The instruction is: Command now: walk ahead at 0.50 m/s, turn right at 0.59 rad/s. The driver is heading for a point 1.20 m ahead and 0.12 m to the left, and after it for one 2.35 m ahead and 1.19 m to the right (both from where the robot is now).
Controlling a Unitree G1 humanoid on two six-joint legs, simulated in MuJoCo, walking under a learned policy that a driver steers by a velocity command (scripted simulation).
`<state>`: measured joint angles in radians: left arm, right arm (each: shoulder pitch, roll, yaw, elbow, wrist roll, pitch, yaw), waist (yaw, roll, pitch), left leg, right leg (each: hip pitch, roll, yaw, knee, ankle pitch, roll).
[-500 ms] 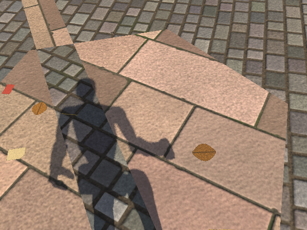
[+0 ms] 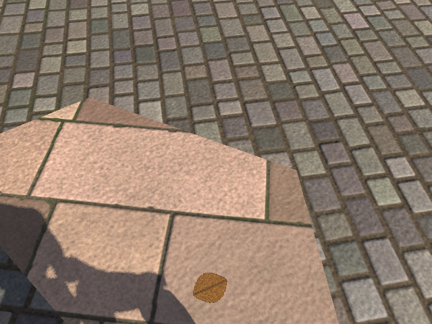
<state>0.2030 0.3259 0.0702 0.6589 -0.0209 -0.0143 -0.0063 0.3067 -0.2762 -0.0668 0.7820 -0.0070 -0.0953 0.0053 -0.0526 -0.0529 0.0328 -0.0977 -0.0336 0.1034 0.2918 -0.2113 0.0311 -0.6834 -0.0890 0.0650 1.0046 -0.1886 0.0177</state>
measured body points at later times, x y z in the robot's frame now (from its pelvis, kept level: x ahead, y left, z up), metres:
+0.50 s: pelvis +0.28 -0.08 +0.00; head +0.30 -0.08 +0.45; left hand +0.38 +0.19 -0.11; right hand +0.39 -0.36 -0.11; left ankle +0.40 +0.09 -0.67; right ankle +0.25 -0.16 -0.74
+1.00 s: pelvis +0.57 -0.02 +0.00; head +0.60 +0.00 +0.45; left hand +0.70 +0.28 -0.10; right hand +0.70 -0.28 -0.10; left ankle +0.57 +0.05 -0.74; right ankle +0.67 -0.19 -0.67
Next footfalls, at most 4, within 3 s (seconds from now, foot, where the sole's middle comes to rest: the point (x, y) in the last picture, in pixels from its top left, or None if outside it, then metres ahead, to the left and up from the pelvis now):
0.22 right None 0.29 -0.16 -0.78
0.76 left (194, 283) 0.61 0.06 -0.78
1.22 right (230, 207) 0.89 -0.08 -0.78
1.58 left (178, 248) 0.73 0.11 -0.78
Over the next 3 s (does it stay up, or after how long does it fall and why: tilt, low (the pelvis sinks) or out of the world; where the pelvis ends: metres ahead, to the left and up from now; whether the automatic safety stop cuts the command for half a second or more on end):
stays up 1.40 0.18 -0.02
